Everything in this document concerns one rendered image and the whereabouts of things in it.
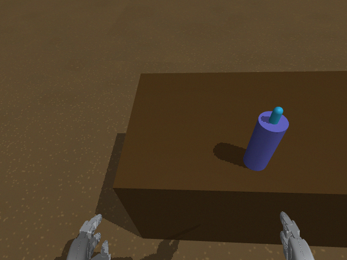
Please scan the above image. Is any bottle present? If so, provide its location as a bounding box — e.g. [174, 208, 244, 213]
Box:
[243, 107, 289, 171]

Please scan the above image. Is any right robot hand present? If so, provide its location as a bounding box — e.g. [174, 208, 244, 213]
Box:
[280, 212, 314, 260]

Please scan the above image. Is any left robot hand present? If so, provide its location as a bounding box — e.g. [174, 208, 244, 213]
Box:
[66, 214, 111, 260]

